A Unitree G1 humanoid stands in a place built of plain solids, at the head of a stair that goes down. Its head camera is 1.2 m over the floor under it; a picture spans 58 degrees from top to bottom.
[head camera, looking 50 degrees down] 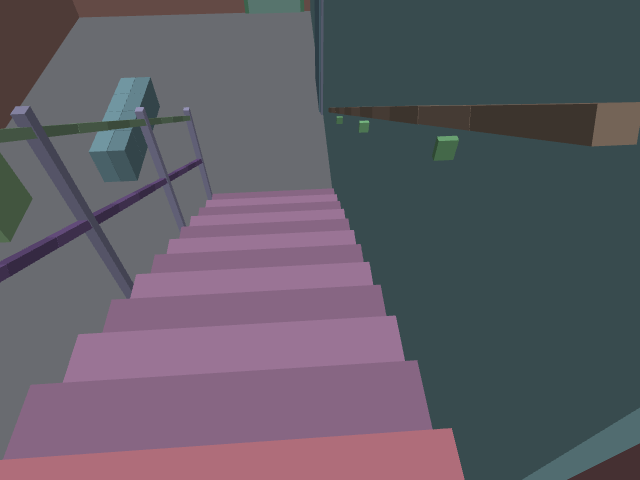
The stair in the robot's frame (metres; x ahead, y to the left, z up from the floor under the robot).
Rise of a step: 0.18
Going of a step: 0.27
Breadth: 1.28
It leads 4 degrees to the left of straight ahead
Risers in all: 12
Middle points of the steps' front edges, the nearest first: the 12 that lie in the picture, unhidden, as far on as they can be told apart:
0.31 0.29 0.00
0.59 0.31 -0.18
0.86 0.32 -0.35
1.13 0.34 -0.53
1.41 0.36 -0.71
1.68 0.38 -0.89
1.95 0.40 -1.07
2.23 0.42 -1.24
2.50 0.43 -1.42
2.77 0.45 -1.60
3.05 0.47 -1.78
3.32 0.49 -1.96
